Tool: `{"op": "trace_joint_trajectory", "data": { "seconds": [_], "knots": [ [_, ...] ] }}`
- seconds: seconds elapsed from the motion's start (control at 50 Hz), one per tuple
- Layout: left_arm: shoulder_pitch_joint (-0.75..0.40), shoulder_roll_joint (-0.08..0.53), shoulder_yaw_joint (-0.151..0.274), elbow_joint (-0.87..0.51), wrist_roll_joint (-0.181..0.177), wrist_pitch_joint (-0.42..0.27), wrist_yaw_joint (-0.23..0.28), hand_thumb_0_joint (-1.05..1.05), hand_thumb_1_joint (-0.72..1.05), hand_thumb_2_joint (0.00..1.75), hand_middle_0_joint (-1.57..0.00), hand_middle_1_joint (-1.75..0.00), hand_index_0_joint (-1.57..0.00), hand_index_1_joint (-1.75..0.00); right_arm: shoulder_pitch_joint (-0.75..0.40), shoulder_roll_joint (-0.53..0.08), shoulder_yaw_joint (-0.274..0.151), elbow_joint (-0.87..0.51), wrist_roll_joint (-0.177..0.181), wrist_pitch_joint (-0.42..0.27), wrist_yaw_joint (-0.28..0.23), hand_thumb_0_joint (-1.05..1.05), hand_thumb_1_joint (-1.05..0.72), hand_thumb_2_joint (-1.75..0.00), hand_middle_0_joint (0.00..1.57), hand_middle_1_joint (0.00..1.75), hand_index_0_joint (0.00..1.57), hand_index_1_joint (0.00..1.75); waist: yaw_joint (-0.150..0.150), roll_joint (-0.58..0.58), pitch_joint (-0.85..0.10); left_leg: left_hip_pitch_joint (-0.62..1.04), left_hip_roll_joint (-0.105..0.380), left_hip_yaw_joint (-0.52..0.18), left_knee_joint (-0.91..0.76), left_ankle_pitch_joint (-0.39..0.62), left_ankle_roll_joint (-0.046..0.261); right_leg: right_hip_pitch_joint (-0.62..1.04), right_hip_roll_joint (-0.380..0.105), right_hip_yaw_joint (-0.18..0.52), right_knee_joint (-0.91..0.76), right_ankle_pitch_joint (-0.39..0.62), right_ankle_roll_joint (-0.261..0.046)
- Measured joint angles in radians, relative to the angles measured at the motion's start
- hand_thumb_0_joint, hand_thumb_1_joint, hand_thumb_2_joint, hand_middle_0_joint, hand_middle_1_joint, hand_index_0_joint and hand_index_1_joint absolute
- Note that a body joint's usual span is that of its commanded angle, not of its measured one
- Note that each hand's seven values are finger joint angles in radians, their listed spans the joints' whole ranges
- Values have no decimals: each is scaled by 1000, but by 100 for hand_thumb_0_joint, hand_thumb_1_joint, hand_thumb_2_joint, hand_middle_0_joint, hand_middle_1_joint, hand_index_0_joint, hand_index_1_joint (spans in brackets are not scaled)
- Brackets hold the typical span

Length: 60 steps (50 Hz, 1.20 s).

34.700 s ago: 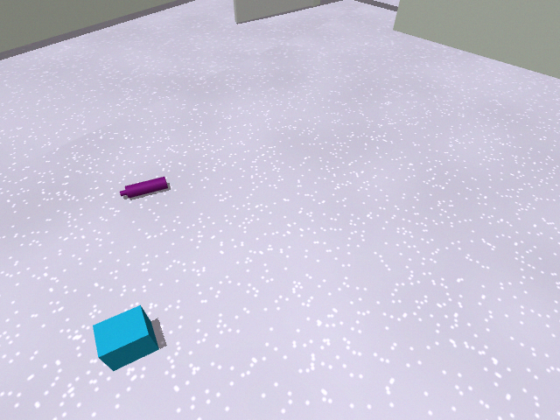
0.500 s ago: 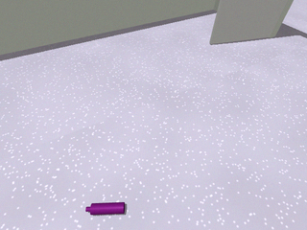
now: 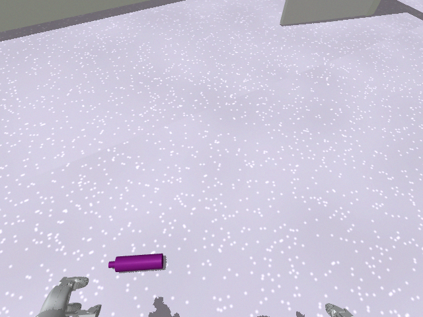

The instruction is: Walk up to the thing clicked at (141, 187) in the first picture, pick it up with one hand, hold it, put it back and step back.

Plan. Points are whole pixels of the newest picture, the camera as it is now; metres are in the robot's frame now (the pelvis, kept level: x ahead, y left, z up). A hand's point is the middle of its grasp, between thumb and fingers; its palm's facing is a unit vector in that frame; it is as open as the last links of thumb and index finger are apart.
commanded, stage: rise first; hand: left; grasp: from above
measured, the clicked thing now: (136, 262) +0.40 +0.31 -0.73
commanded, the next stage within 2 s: none
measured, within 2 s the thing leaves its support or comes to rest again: neither
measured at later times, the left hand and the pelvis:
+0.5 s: hand out of the picture +0.13 +0.28 -0.23, palm faces -0.16 -0.87 -0.47, open 14.1 cm; pelvis -0.01 +0.00 -0.09, yaw +0 degrees
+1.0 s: hand (98, 295) +0.23 +0.33 -0.42, palm faces -0.45 -0.44 -0.78, open 14.1 cm; pelvis -0.07 +0.00 -0.28, yaw -2 degrees
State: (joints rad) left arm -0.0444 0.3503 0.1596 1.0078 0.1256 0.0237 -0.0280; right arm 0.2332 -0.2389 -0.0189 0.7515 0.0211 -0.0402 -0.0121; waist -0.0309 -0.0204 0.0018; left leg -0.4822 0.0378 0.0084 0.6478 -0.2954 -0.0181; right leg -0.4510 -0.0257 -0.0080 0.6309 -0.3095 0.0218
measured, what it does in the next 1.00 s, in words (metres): lowers itself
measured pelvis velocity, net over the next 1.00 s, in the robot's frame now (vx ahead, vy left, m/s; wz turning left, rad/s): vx -0.07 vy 0.00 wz -0.04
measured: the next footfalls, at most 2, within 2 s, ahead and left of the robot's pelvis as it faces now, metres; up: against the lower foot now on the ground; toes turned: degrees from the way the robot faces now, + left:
none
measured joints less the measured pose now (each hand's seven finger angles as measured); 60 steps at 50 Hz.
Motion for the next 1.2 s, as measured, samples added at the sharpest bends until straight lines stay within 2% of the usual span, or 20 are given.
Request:
{"op": "trace_joint_trajectory", "data": {
  "seconds": [0.14,0.24,0.38,0.52,0.56,0.66,0.78,0.9,1.04,1.2],
  "knots": [
    [66,-12,23,-98,56,60,8,0,-16,100,-5,-101,-6,-100,28,-5,-14,-77,-10,-21,15,0,-88,-89,21,30,20,30,-6,13,-54,-171,5,-4,191,-87,4,-166,3,4,181,-82,6],
    [140,-12,29,-227,81,68,6,0,-36,101,-5,-105,-5,-105,13,-10,-25,-115,-14,-46,10,1,-88,-89,21,30,20,30,1,14,-71,-295,6,-12,329,-145,5,-287,3,2,316,-139,8],
    [219,-8,26,-385,110,96,0,-1,-48,101,-6,-107,-6,-107,-29,-5,-21,-154,-21,-80,2,1,-90,-90,21,30,20,30,6,14,-91,-431,9,-26,463,-196,4,-416,5,-7,445,-191,6],
    [256,7,24,-478,147,112,-3,-1,-53,101,-7,-106,-7,-107,-63,1,-11,-188,-26,-110,5,1,-91,-90,21,30,20,30,11,16,-124,-569,8,-41,589,-238,1,-549,5,-16,570,-238,4],
    [248,17,22,-480,167,104,-4,-1,-53,100,-8,-106,-7,-107,-73,-1,-10,-193,-27,-120,7,1,-91,-90,21,30,20,30,12,18,-133,-617,6,-46,630,-250,1,-595,4,-18,613,-253,4],
    [170,58,29,-423,251,40,-1,-1,-55,100,-8,-106,-7,-107,-101,-14,-10,-191,-30,-145,17,1,-91,-90,21,30,20,30,16,15,-157,-774,1,-54,763,-286,-1,-751,0,-18,752,-296,3],
    [26,128,44,-319,394,-97,8,-1,-55,99,-8,-106,-8,-107,-139,-41,-18,-157,-32,-156,36,0,-90,-90,21,30,20,30,18,7,-185,-1013,-1,-61,964,-334,-4,-991,0,-13,960,-350,4],
    [-114,196,65,-261,525,-205,41,-1,-55,100,-8,-107,-8,-107,-172,-57,-32,-114,-40,-132,56,0,-91,-90,21,30,20,30,21,10,-175,-1242,1,-75,1168,-368,-6,-1216,7,-12,1161,-385,5],
    [-290,265,82,-165,661,-283,85,-1,-55,101,-8,-107,-8,-107,-177,-52,-35,-62,-58,-90,77,0,-91,-90,21,30,20,30,22,15,-136,-1448,3,-98,1357,-372,-6,-1416,19,-18,1341,-386,8],
    [-436,344,91,-48,783,-337,120,-1,-54,104,-7,-105,-7,-105,-143,-34,-15,-27,-72,-44,90,0,-88,-90,21,30,20,30,-3,17,-96,-1590,1,-122,1487,-350,-3,-1547,29,-29,1457,-359,15]
  ]
}}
